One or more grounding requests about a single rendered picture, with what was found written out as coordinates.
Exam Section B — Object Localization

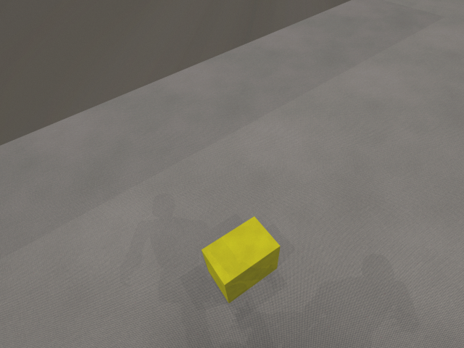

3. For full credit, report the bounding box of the carton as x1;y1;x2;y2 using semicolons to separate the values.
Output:
202;217;280;303

